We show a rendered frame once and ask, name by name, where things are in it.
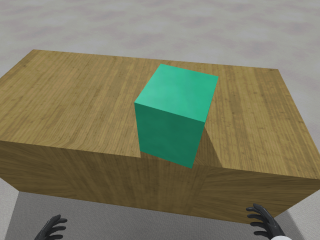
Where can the carton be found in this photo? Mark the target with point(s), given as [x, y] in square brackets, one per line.
[171, 113]

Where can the pedestal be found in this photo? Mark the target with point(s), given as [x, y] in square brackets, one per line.
[68, 129]

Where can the left robot hand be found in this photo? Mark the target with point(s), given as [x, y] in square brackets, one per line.
[48, 229]

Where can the right robot hand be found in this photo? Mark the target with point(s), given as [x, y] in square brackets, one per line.
[269, 223]

